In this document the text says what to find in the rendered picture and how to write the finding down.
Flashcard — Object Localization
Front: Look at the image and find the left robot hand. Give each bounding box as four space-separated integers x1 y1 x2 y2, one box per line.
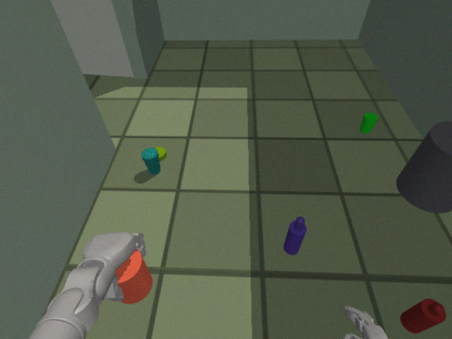
83 232 146 301

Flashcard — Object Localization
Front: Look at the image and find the left robot arm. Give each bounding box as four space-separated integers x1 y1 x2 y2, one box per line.
28 256 116 339

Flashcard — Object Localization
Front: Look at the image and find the right robot hand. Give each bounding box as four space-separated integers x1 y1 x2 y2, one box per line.
344 307 388 339

